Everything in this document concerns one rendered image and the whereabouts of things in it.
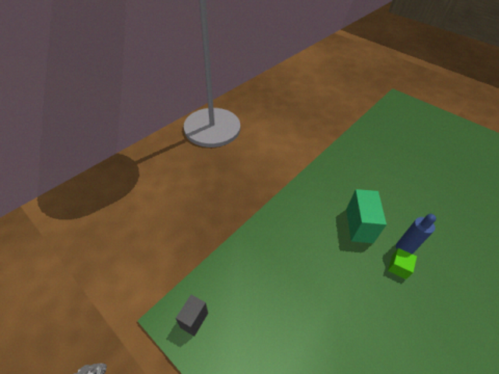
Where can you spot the floor lamp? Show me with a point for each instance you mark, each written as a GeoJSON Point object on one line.
{"type": "Point", "coordinates": [210, 127]}

